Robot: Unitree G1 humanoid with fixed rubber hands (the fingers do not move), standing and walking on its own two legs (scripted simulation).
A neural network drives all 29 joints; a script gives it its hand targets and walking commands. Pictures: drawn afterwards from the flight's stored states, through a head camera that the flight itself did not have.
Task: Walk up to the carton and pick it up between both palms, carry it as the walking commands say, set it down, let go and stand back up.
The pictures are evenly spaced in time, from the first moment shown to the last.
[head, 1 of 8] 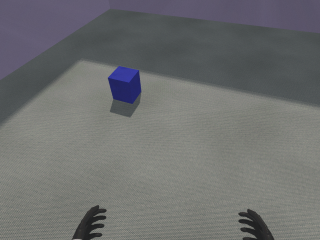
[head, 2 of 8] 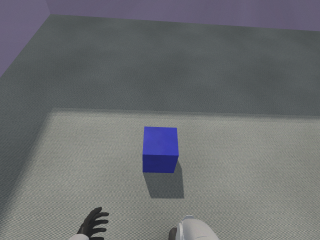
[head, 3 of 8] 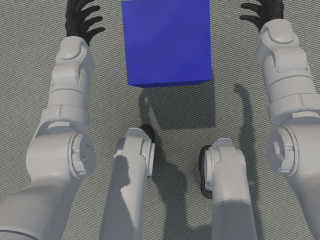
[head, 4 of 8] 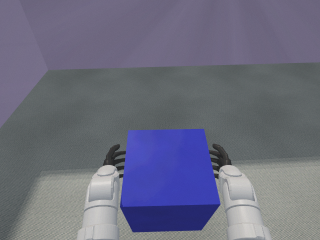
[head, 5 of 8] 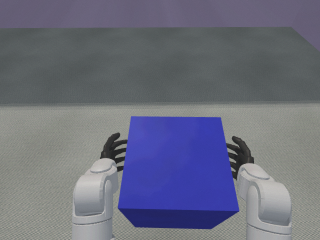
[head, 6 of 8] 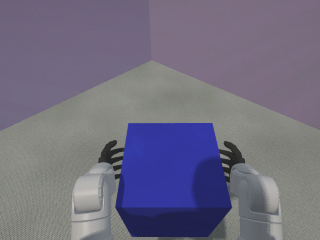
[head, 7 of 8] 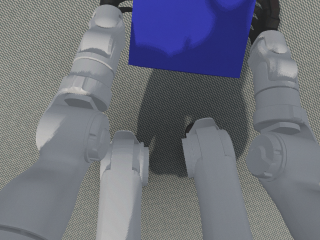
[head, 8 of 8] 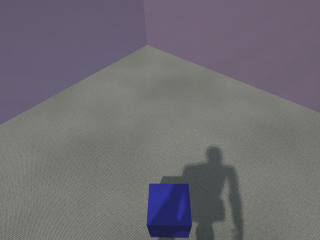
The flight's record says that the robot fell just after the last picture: no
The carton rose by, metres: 0.66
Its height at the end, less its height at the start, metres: +0.00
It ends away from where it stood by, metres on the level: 2.63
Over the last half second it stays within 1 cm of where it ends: yes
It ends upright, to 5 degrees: yes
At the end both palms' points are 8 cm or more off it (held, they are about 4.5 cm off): yes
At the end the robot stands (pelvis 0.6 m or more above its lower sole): yes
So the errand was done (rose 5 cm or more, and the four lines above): yes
